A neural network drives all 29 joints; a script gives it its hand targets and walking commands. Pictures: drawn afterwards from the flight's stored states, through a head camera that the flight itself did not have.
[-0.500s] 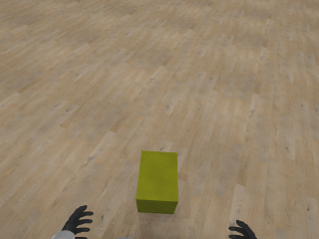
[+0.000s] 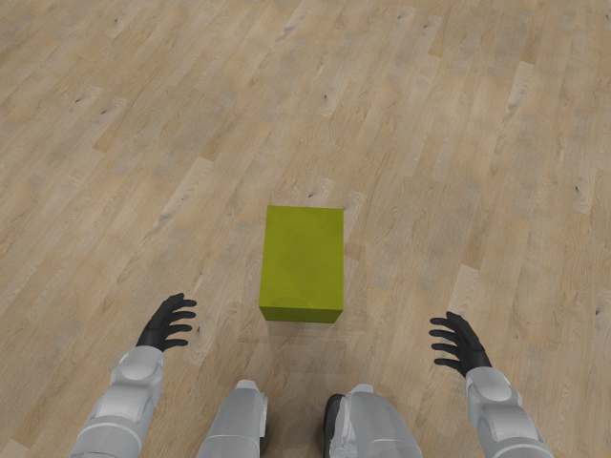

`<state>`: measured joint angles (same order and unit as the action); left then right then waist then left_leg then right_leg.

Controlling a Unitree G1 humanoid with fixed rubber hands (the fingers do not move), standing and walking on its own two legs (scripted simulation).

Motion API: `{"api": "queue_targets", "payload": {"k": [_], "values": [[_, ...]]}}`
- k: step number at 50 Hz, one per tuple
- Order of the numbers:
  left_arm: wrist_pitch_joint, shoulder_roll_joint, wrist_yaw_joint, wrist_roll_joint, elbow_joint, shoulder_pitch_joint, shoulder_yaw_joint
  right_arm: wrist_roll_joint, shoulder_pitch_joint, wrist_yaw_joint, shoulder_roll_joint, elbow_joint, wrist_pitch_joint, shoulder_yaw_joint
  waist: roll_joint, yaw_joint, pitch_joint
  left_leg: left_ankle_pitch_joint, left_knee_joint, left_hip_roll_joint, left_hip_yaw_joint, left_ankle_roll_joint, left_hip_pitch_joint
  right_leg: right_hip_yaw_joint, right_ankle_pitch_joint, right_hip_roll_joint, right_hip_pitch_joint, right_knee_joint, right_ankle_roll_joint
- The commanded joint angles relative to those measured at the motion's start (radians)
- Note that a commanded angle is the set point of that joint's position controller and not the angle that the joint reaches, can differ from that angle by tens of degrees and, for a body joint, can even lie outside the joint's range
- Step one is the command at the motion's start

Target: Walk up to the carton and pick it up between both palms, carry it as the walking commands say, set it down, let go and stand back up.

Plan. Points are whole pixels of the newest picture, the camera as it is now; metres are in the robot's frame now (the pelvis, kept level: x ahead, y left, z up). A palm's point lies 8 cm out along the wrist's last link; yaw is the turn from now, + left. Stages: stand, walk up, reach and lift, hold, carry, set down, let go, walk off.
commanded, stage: reach and lift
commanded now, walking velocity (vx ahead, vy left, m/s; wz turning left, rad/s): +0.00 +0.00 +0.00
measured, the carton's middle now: (302, 267) +0.51 +0.02 -0.61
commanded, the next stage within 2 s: none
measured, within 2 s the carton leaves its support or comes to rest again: neither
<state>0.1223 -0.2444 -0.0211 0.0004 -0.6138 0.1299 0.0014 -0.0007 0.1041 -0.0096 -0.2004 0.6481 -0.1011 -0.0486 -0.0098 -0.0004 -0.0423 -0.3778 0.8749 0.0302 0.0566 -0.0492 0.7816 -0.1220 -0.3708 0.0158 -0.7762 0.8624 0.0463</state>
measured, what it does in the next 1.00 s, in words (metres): lowers itself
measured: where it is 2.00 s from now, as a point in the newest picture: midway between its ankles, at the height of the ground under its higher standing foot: (292, 450)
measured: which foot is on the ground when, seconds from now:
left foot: down 0.00-1.00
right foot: down 0.00-1.00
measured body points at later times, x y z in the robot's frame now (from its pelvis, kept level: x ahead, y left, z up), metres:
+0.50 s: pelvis -0.05 -0.01 -0.03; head +0.21 -0.01 +0.33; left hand +0.39 +0.19 -0.14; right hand +0.38 -0.21 -0.16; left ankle +0.02 +0.15 -0.69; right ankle +0.02 -0.09 -0.69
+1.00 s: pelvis -0.04 -0.01 -0.05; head +0.30 +0.00 +0.24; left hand +0.51 +0.18 -0.17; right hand +0.51 -0.19 -0.18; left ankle +0.02 +0.15 -0.69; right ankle +0.02 -0.09 -0.69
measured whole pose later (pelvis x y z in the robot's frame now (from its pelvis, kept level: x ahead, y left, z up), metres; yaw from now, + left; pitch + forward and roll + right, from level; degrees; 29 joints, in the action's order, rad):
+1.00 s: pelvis -0.04 -0.01 -0.05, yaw +0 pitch +46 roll +0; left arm 0.15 -0.24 -0.11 0.00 -0.77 1.18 -0.27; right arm 0.00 1.23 0.03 -0.27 0.88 -0.16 -0.29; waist -0.01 0.00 -0.04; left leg -0.26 0.94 0.03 0.06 -0.06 1.49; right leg -0.12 -0.25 0.02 -1.49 0.94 0.07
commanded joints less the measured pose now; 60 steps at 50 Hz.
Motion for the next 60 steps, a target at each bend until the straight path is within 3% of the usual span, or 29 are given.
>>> {"api": "queue_targets", "payload": {"k": [1,6,8,12,16,20,29,30,31,37,43,48,51,54,60], "values": [[0.000,-0.012,-0.045,-0.044,0.112,0.218,-0.178,0.047,0.299,0.004,-0.198,-0.071,0.000,-0.147,0.058,-0.017,0.595,0.356,0.020,-0.070,-0.048,0.014,0.020,0.177,0.458,-0.022,0.192,0.050,-0.044],[0.068,-0.049,-0.053,-0.053,0.047,0.434,-0.203,0.045,0.511,0.026,-0.186,-0.017,-0.079,-0.155,0.011,-0.024,0.534,0.113,0.018,-0.065,-0.084,0.039,0.169,0.192,0.192,-0.014,0.157,0.011,-0.054],[0.082,-0.042,-0.054,-0.063,0.040,0.525,-0.202,0.039,0.578,0.034,-0.184,0.028,-0.103,-0.165,0.021,-0.008,0.528,0.074,0.021,-0.062,-0.092,0.038,0.204,0.199,0.145,-0.013,0.146,0.005,-0.050],[0.099,-0.035,-0.057,-0.049,-0.011,0.674,-0.225,0.024,0.732,0.046,-0.193,0.066,-0.119,-0.199,0.025,-0.006,0.555,0.041,0.032,-0.062,-0.104,0.036,0.257,0.192,0.102,-0.020,0.115,0.008,-0.049],[0.097,-0.034,-0.064,-0.047,-0.078,0.795,-0.248,0.030,0.900,0.059,-0.187,0.076,-0.117,-0.203,-0.006,-0.031,0.633,0.050,0.048,-0.066,-0.105,0.038,0.346,0.202,0.140,-0.023,0.132,0.027,-0.052],[0.079,-0.061,-0.083,-0.036,-0.093,0.897,-0.277,0.026,1.010,0.071,-0.229,0.103,-0.101,-0.242,0.007,-0.024,0.763,0.109,0.056,-0.075,-0.102,0.024,0.367,0.185,0.263,-0.034,0.137,0.062,-0.047],[-0.003,-0.124,-0.098,-0.039,-0.074,1.070,-0.321,0.029,1.193,0.086,-0.246,0.117,-0.038,-0.272,0.006,-0.019,1.033,0.293,0.067,-0.100,-0.098,0.015,0.476,0.227,0.649,-0.039,0.295,0.133,-0.042],[-0.006,-0.123,-0.102,-0.039,-0.063,1.089,-0.320,0.020,1.213,0.085,-0.264,0.122,-0.033,-0.288,0.005,-0.006,1.067,0.319,0.068,-0.100,-0.093,0.012,0.465,0.224,0.682,-0.042,0.299,0.140,-0.041],[-0.009,-0.126,-0.100,-0.036,-0.054,1.124,-0.319,0.030,1.240,0.084,-0.263,0.118,-0.030,-0.291,0.026,-0.013,1.081,0.334,0.071,-0.101,-0.094,0.011,0.459,0.230,0.691,-0.041,0.286,0.140,-0.040],[-0.021,-0.143,-0.105,-0.019,-0.052,1.279,-0.348,0.007,1.383,0.072,-0.289,0.154,-0.014,-0.317,0.027,-0.003,1.111,0.378,0.086,-0.102,-0.093,0.006,0.497,0.237,0.749,-0.043,0.258,0.164,-0.037],[-0.017,-0.132,-0.095,0.022,-0.139,1.307,-0.408,-0.017,1.471,0.056,-0.281,0.175,-0.012,-0.338,0.009,-0.029,1.159,0.410,0.094,-0.110,-0.112,0.007,0.583,0.250,0.864,-0.041,0.299,0.175,-0.044],[-0.019,-0.126,-0.091,0.050,-0.093,1.335,-0.429,-0.047,1.485,0.039,-0.296,0.163,-0.016,-0.366,0.023,-0.019,1.223,0.454,0.091,-0.119,-0.121,0.002,0.596,0.254,0.953,-0.036,0.337,0.176,-0.047],[-0.024,-0.111,-0.079,0.057,-0.072,1.318,-0.432,-0.075,1.460,0.030,-0.279,0.151,-0.013,-0.380,-0.003,-0.005,1.216,0.436,0.092,-0.123,-0.119,0.002,0.678,0.266,1.015,-0.022,0.381,0.197,-0.046],[-0.026,-0.092,-0.073,0.066,-0.072,1.332,-0.427,-0.083,1.456,0.020,-0.263,0.169,-0.009,-0.392,0.013,0.004,1.160,0.414,0.110,-0.115,-0.114,-0.005,0.705,0.254,0.956,-0.023,0.288,0.213,-0.044],[-0.017,-0.060,-0.079,0.096,-0.149,1.419,-0.431,-0.096,1.544,0.004,-0.286,0.235,-0.008,-0.426,0.069,0.021,0.996,0.282,0.216,-0.084,-0.100,-0.018,0.749,0.216,0.607,-0.041,-0.101,0.276,-0.037]]}}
